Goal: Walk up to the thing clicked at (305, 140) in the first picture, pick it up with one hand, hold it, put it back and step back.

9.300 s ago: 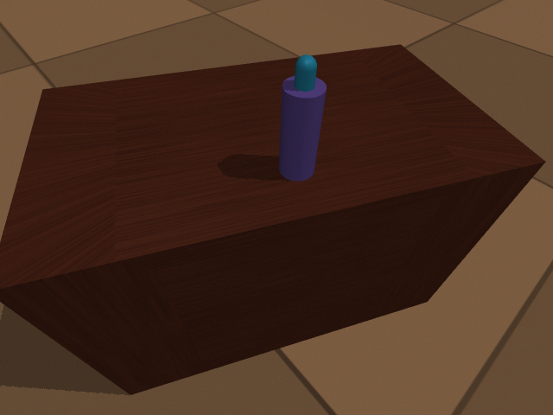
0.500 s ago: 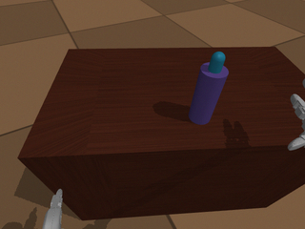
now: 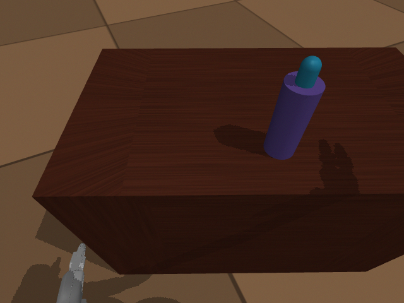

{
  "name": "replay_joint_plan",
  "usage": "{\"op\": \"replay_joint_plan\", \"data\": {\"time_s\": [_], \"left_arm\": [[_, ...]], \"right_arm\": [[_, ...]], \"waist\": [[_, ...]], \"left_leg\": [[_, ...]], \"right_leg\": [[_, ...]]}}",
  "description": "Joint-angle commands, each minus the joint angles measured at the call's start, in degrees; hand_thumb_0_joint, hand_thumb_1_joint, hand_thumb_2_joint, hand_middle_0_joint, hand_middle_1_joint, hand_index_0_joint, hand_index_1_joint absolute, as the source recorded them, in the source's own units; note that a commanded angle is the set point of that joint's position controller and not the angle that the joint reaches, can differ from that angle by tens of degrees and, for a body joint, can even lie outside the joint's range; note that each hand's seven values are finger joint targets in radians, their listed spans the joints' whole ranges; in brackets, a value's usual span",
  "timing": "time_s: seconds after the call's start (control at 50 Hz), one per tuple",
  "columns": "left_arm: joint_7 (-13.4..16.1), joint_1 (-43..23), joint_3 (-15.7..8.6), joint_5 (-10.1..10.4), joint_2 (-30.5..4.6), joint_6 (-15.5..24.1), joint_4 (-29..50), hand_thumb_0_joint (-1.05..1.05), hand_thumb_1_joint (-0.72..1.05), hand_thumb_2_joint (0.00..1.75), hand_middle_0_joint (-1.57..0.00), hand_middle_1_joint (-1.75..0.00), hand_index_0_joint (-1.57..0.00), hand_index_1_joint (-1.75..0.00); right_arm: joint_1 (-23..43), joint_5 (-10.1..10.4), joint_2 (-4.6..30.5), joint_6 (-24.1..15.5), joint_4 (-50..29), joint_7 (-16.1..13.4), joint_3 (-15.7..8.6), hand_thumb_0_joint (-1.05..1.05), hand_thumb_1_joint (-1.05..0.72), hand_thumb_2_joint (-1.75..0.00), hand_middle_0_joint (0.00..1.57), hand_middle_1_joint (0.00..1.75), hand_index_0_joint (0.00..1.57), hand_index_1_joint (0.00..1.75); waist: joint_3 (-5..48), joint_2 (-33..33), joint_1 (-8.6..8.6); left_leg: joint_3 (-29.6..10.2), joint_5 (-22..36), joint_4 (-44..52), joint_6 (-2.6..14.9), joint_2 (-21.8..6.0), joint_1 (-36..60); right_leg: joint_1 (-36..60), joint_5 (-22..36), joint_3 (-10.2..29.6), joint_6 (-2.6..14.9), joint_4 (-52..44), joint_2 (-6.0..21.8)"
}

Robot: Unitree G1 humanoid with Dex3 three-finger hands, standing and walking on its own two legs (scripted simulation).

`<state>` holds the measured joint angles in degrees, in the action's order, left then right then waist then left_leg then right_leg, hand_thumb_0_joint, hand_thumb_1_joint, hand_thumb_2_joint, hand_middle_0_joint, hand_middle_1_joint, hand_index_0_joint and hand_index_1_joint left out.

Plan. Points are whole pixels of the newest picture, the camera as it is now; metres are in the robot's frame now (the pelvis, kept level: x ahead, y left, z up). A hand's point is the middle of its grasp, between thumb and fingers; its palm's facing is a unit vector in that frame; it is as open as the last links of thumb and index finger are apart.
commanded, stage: go down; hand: right
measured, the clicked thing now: (293, 110) +0.48 -0.18 +0.11
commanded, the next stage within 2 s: approach in 1.38 s
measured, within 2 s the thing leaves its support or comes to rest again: neither
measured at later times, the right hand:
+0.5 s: hand out of the picture +0.38 -0.37 +0.16, palm faces +0.16 +0.99 +0.00, open 17.5 cm
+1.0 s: hand out of the picture +0.39 -0.37 +0.17, palm faces +0.16 +0.99 -0.01, open 17.6 cm
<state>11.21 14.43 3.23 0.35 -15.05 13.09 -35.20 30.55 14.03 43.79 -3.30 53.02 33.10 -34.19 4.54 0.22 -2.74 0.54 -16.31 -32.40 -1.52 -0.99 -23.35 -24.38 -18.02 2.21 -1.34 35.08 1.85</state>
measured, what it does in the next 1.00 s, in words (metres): stands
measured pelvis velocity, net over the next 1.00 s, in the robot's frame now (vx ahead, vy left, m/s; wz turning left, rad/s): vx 0.00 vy -0.01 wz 0.01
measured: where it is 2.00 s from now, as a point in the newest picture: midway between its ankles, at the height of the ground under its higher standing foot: outside the picture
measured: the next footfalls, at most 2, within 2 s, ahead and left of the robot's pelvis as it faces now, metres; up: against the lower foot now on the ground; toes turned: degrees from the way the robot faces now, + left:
none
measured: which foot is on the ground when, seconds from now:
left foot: down 0.00-1.00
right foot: down 0.00-1.00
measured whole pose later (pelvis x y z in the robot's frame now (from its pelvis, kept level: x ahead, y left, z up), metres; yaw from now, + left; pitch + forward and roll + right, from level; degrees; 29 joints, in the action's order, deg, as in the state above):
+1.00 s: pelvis +0.00 -0.01 -0.01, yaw +0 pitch +10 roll +2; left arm 10.2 15.9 4.2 0.0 -15.1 12.4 -31.6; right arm 38.3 11.3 48.8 -3.5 60.5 33.7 -34.4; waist 5.7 0.4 -4.3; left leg 0.5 -17.6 -35.6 -2.1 -0.7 -28.0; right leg -30.1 -20.6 2.3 -0.8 40.5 2.1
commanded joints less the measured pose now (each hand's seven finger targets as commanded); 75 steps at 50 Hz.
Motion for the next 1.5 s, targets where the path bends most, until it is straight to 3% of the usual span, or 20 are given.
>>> {"op": "replay_joint_plan", "data": {"time_s": [0.0,0.14,0.16,0.2,0.28,0.38,0.4,0.48,0.54,0.7,0.86,0.9,0.94,0.98,1.02,1.08,1.2,1.3,1.4,1.48], "left_arm": [[1.13,-2.89,-3.93,0.28,-8.81,3.14,8.11,0.00,-0.55,0.05,-0.05,-0.05,-0.05,-0.05],[0.92,-2.31,-3.74,0.19,-8.88,2.70,8.57,0.00,-0.55,0.05,-0.05,-0.05,-0.05,-0.05],[0.97,-1.27,-5.09,0.24,-9.87,2.59,8.48,0.00,-0.55,0.05,-0.05,-0.05,-0.05,-0.05],[0.66,-1.95,-2.79,0.30,-7.81,2.52,9.41,0.00,-0.55,0.06,-0.05,-0.05,-0.04,-0.05],[0.57,0.03,-4.87,0.13,-9.62,2.04,8.77,0.00,-0.55,0.05,-0.05,-0.05,-0.04,-0.05],[0.15,-1.78,-3.16,0.24,-7.92,2.59,10.87,0.00,-0.55,0.05,-0.05,-0.05,-0.05,-0.05],[0.44,-1.70,-4.42,0.25,-9.10,2.59,10.17,0.00,-0.54,0.05,-0.04,-0.05,-0.05,-0.04],[0.38,-1.77,-3.41,0.02,-8.43,2.53,9.33,0.00,-0.55,0.05,-0.04,-0.05,-0.05,-0.05],[0.45,-3.57,-3.52,-0.19,-9.29,2.76,10.63,0.00,-0.55,0.05,-0.05,-0.05,-0.05,-0.05],[0.24,-1.40,-3.34,-0.24,-8.95,2.75,11.80,0.00,-0.55,0.05,-0.04,-0.05,-0.05,-0.04],[0.17,0.08,-3.44,-0.31,-9.24,2.56,10.87,0.00,-0.55,0.05,-0.04,-0.05,-0.05,-0.05],[0.41,-0.41,-4.53,-0.20,-10.22,2.63,11.28,0.00,-0.55,0.05,-0.05,-0.05,-0.05,-0.05],[0.05,-0.85,-2.24,-0.23,-8.38,2.62,11.51,0.00,-0.55,0.05,-0.05,-0.05,-0.05,-0.05],[0.32,0.56,-4.24,-0.22,-9.91,2.66,11.70,0.00,-0.55,0.05,-0.04,-0.05,-0.05,-0.05],[-0.06,0.22,-2.79,-0.16,-8.73,2.66,12.80,0.00,-0.54,0.05,-0.04,-0.05,-0.05,-0.05],[0.06,1.62,-2.64,-0.15,-8.38,2.60,11.99,0.00,-0.54,0.05,-0.04,-0.05,-0.05,-0.05],[0.08,0.35,-3.36,-0.06,-8.85,2.52,13.08,0.00,-0.54,0.05,-0.04,-0.05,-0.05,-0.05],[0.23,-1.03,-3.27,-0.06,-9.03,2.90,11.83,0.00,-0.54,0.05,-0.04,-0.05,-0.05,-0.05],[0.17,1.76,-2.71,-0.24,-8.64,2.67,10.73,0.00,-0.54,0.05,-0.05,-0.05,-0.05,-0.05],[0.01,-0.30,-2.63,-0.18,-8.59,3.18,13.70,0.00,-0.56,0.05,-0.05,-0.05,-0.04,-0.05]], "right_arm": [[19.64,1.95,22.53,-3.56,-12.17,0.44,-3.66,0.00,0.58,-0.04,0.05,0.05,0.05,0.05],[20.48,1.82,23.12,-3.31,-12.66,0.82,-3.93,0.00,0.53,-0.04,0.06,0.05,0.06,0.05],[21.42,1.68,23.64,-3.20,-12.41,0.83,-4.00,0.00,0.54,-0.05,0.05,0.05,0.05,0.05],[21.54,1.64,23.47,-3.10,-12.06,0.86,-4.18,0.00,0.55,-0.04,0.05,0.05,0.05,0.05],[21.75,1.12,24.64,-2.81,-10.68,0.60,-4.56,0.00,0.54,-0.04,0.05,0.05,0.05,0.05],[23.80,0.88,24.68,-3.56,-9.46,0.61,-4.03,0.00,0.56,-0.05,0.05,0.05,0.05,0.05],[23.93,1.17,25.22,-3.58,-9.57,0.65,-4.65,0.00,0.56,-0.05,0.05,0.05,0.05,0.05],[25.19,0.08,25.17,-3.42,-7.17,0.64,-3.30,0.00,0.57,-0.04,0.05,0.05,0.05,0.05],[27.44,-0.59,26.82,-3.92,-7.29,0.21,-3.43,0.00,0.57,-0.05,0.05,0.05,0.05,0.05],[28.84,-1.13,28.07,-4.34,-4.29,0.27,-3.65,0.00,0.56,-0.04,0.05,0.05,0.05,0.05],[29.58,-0.61,29.22,-4.16,-8.18,0.52,-4.57,0.00,0.57,-0.04,0.05,0.05,0.05,0.05],[27.93,-0.69,27.71,-3.43,-4.98,0.57,-3.64,0.00,0.56,-0.04,0.05,0.05,0.05,0.05],[28.60,-0.98,27.34,-3.56,-5.10,0.53,-3.11,0.00,0.56,-0.04,0.06,0.05,0.06,0.05],[27.87,-0.98,27.93,-3.50,-4.66,0.47,-3.62,0.00,0.56,-0.04,0.06,0.05,0.06,0.05],[27.31,-0.99,26.90,-3.48,-4.89,0.53,-3.10,0.00,0.56,-0.04,0.05,0.05,0.05,0.05],[26.34,-0.88,29.05,-3.50,-5.62,0.53,-4.90,0.00,0.57,-0.04,0.05,0.05,0.05,0.05],[28.17,-1.40,29.83,-3.76,-6.50,0.46,-4.92,0.00,0.58,-0.04,0.05,0.05,0.05,0.05],[28.06,-0.79,26.10,-3.63,-4.73,1.05,-2.43,0.00,0.56,-0.04,0.05,0.05,0.06,0.05],[27.69,-0.69,28.90,-4.02,-4.16,1.25,-4.13,0.00,0.58,-0.05,0.05,0.05,0.05,0.05],[27.79,-0.50,27.75,-4.42,-7.80,1.07,-3.74,0.00,0.55,-0.02,0.07,0.04,0.07,0.04]], "waist": [[15.77,7.84,0.59],[18.60,8.84,0.67],[18.50,8.83,0.01],[17.86,8.24,0.46],[17.77,9.36,0.18],[16.41,8.83,-0.09],[18.83,9.00,0.05],[17.56,9.87,-0.39],[17.65,9.26,-0.28],[18.48,9.43,-0.97],[22.25,11.97,-0.08],[19.48,10.31,-1.09],[18.11,10.78,-0.68],[18.19,9.45,-1.16],[18.46,8.42,-0.93],[19.10,8.50,0.04],[19.15,9.87,-0.46],[17.70,9.31,-1.49],[17.63,9.53,-1.18],[20.01,11.62,-0.53]], "left_leg": [[1.39,15.84,2.31,1.78,1.56,4.69],[1.51,18.94,1.05,1.89,1.70,5.06],[1.44,19.34,1.02,1.92,1.68,4.76],[1.41,18.86,1.10,1.88,1.60,5.43],[1.52,17.28,0.87,2.17,1.91,4.03],[1.34,14.79,0.89,1.96,1.68,4.03],[1.52,15.02,0.38,2.04,1.87,3.72],[1.30,15.33,0.04,2.15,1.86,1.95],[1.40,13.01,-0.03,2.28,1.97,1.90],[1.13,13.78,-0.39,2.20,1.80,2.29],[1.33,16.75,-1.21,2.34,2.04,2.47],[1.64,15.50,-0.92,2.34,2.30,0.98],[1.86,12.87,-0.73,2.45,2.49,0.05],[1.93,12.99,-0.70,2.35,2.43,0.36],[1.34,14.01,-0.65,2.09,1.91,1.92],[0.98,16.34,-0.92,1.88,1.53,3.60],[0.86,15.72,-1.21,2.06,1.58,2.53],[1.41,12.05,-1.26,2.16,2.06,-0.73],[1.39,13.22,-1.75,2.10,2.02,-0.19],[1.57,11.82,-1.80,2.21,2.06,0.15]], "right_leg": [[9.67,18.09,-1.15,1.88,-2.82,-1.49],[11.27,25.22,-0.88,1.47,-0.72,-1.12],[11.29,25.75,-0.88,1.45,-0.54,-1.07],[9.63,24.05,-0.97,1.51,-0.73,-1.25],[9.94,24.31,-0.74,1.21,-0.84,-0.85],[7.11,17.64,-1.00,1.56,-0.93,-1.12],[9.02,19.62,-0.63,1.33,-0.51,-0.80],[8.05,21.46,-0.57,1.20,0.10,-0.78],[6.62,17.33,-0.49,1.27,-0.43,-0.66],[5.61,16.94,-0.77,1.37,0.55,-0.89],[8.72,24.31,-0.51,0.88,1.77,-0.64],[8.30,23.82,-0.29,0.86,1.47,-0.39],[7.16,20.97,-0.14,0.77,0.92,-0.28],[7.25,19.23,-0.33,0.94,0.74,-0.33],[5.68,16.85,-0.97,1.56,0.94,-1.01],[4.87,18.23,-1.32,1.75,1.45,-1.47],[5.33,18.21,-1.13,1.54,1.52,-1.36],[5.81,15.55,-0.37,1.39,1.01,-0.66],[4.54,17.16,-0.46,1.31,1.76,-0.89],[6.36,15.88,-0.57,0.94,1.29,-0.84]]}}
